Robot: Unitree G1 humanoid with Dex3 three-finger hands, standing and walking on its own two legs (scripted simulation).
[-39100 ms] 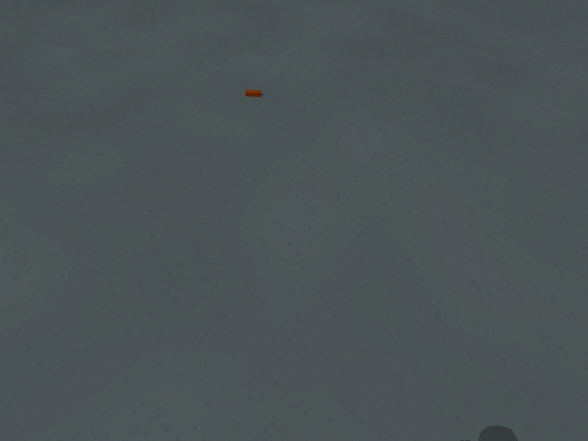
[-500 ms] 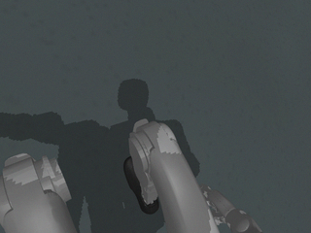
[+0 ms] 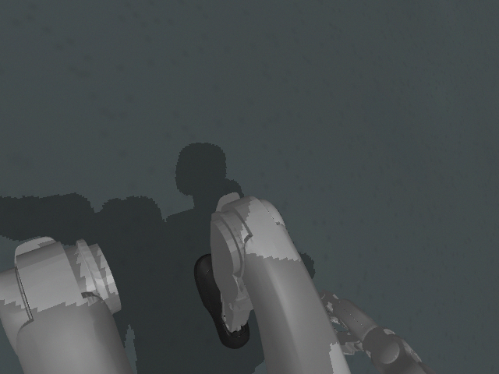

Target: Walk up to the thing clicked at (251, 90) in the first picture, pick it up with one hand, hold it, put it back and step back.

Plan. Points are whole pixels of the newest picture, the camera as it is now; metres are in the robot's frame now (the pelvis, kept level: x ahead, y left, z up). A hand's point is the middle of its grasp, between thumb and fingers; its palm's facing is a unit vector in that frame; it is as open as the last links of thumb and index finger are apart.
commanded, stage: rest palm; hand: left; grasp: from above
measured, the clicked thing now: out of the picture +0.43 +0.40 -0.28
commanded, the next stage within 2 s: close in 0.40 s
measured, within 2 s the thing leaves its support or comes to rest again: neither
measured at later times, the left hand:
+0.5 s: hand out of the picture +0.40 +0.38 -0.24, palm faces -0.48 -0.17 -0.86, open 12.8 cm
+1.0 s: hand out of the picture +0.41 +0.38 -0.24, palm faces -0.43 -0.14 -0.89, open 11.4 cm
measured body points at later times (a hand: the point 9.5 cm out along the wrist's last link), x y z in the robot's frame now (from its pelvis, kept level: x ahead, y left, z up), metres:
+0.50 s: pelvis +0.00 +0.00 +0.00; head +0.26 +0.15 +0.33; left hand +0.42 +0.39 -0.19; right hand +0.10 -0.25 -0.06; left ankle +0.07 +0.13 -0.26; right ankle +0.12 -0.13 -0.26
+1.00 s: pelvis +0.00 +0.00 +0.00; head +0.26 +0.15 +0.33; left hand +0.43 +0.38 -0.19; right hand +0.10 -0.26 -0.06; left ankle +0.07 +0.13 -0.26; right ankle +0.11 -0.13 -0.26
